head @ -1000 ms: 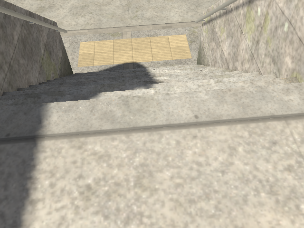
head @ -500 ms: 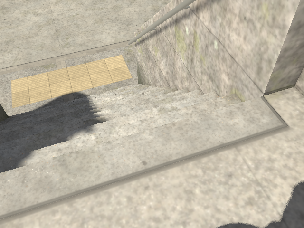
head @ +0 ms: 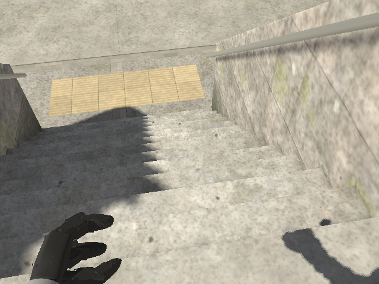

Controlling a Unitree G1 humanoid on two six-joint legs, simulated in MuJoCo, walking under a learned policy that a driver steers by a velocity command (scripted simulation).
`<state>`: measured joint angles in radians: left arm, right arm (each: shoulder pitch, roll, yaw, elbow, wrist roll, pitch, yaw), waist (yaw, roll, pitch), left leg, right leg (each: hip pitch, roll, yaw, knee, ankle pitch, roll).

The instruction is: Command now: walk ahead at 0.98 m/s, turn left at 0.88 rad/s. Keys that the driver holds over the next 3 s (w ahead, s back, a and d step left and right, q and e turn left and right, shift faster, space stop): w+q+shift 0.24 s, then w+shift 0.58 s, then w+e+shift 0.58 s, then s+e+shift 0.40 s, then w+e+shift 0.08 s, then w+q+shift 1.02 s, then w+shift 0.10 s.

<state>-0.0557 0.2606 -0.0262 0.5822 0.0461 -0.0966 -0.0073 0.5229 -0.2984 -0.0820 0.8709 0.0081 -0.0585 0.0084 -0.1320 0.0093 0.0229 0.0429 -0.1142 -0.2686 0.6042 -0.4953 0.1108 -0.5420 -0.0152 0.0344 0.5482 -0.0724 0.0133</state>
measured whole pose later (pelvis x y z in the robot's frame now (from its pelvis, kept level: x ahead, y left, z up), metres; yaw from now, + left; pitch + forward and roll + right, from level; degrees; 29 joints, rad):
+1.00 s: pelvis +0.76 +0.15 -0.27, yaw +21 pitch +0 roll -1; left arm 0.70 0.18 -0.02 0.98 -0.01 -0.07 0.01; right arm 0.04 -0.17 0.02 0.70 -0.07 -0.05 -0.01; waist 0.10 0.04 -0.04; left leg -0.89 0.02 -0.09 1.14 0.30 0.06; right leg -0.21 0.18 0.06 1.05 -0.82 -0.14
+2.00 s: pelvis +1.29 +0.29 -0.81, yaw -30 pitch +0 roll +1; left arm 0.37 0.22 -0.05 0.63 0.05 0.00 -0.10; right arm 0.49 -0.33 -0.05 0.88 -0.10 -0.07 0.05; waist 0.00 0.01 -0.06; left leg -0.36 0.00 0.15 0.65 -0.30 0.06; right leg -1.14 -0.01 0.07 2.17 -0.49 0.05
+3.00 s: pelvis +1.61 +0.19 -1.05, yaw +14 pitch +0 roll -2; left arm 0.23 0.24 0.04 0.81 0.07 -0.02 0.02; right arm 0.35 -0.25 -0.05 0.91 0.00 0.01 0.01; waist -0.01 0.00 0.07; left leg -0.47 -0.11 0.00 0.96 -0.48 0.13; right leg -0.80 -0.12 0.07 1.88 -0.53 0.01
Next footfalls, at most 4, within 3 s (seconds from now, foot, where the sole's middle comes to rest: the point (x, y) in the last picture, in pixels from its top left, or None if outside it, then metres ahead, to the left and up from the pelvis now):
0.40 left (141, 281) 0.48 0.13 -0.75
0.78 right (162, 242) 0.69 0.05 -0.95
1.14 left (97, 221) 0.92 0.36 -1.16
1.50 right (131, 198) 1.15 0.22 -1.37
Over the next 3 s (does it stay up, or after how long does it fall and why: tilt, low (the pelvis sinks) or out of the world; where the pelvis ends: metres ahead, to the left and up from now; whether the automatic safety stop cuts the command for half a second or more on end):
stays up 1.61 0.19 -1.05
